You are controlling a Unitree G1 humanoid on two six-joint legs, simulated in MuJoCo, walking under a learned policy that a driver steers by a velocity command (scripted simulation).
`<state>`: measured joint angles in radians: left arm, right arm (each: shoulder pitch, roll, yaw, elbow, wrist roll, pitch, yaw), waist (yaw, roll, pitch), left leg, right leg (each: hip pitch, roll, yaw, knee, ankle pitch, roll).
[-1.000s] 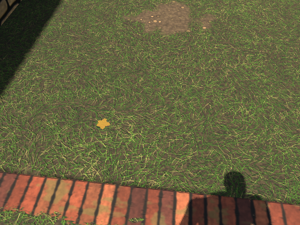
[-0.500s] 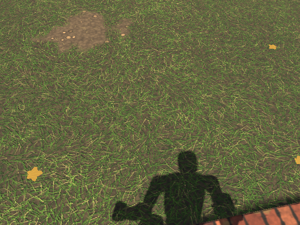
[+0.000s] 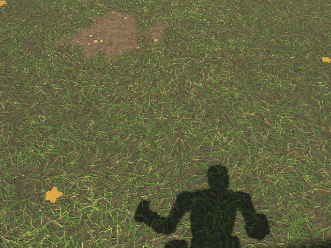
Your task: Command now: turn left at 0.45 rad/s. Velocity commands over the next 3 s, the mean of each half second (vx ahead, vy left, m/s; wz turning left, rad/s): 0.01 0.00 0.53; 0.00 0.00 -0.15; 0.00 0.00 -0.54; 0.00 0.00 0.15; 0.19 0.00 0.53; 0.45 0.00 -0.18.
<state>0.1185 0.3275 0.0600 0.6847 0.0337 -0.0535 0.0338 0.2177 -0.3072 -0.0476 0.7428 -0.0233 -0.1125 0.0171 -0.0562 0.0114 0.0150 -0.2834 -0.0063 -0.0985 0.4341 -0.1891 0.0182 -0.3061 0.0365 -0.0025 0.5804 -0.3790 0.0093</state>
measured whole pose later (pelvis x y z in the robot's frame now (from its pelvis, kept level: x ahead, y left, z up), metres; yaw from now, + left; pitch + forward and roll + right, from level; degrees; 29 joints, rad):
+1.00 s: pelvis +0.03 +0.03 +0.00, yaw +8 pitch -1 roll +3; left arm 0.27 0.27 0.04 0.74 0.05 -0.04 -0.07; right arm 0.13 -0.28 -0.09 0.70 -0.04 -0.09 -0.04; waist -0.01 -0.02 0.09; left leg -0.11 0.03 0.21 0.35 -0.22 0.01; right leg -0.35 -0.09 -0.02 0.72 -0.36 0.01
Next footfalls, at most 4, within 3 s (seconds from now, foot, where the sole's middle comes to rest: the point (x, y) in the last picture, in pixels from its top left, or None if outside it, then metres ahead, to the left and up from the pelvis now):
0.06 right None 0.04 -0.11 -0.78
0.60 left None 0.03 0.16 -0.78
1.06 right None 0.11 -0.09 -0.78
1.56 left None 0.13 0.13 -0.78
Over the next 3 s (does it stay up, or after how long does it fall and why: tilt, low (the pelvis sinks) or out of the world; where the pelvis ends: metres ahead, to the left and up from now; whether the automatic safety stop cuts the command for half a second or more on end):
stays up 0.32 0.13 -0.02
